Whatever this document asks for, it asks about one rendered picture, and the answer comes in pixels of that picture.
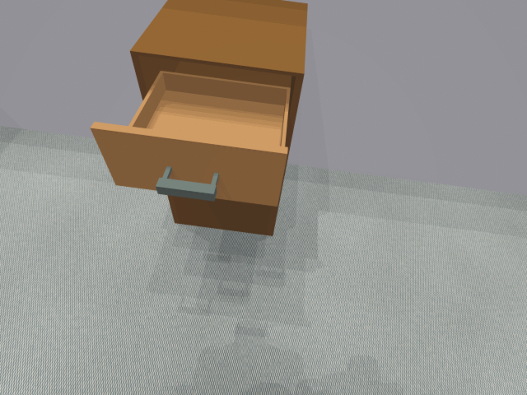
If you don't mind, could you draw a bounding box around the handle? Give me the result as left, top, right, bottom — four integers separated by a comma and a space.
156, 166, 219, 201

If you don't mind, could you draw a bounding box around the cabinet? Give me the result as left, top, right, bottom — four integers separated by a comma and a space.
130, 0, 308, 236

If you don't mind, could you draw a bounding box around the drawer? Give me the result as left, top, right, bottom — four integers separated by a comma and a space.
90, 71, 291, 207

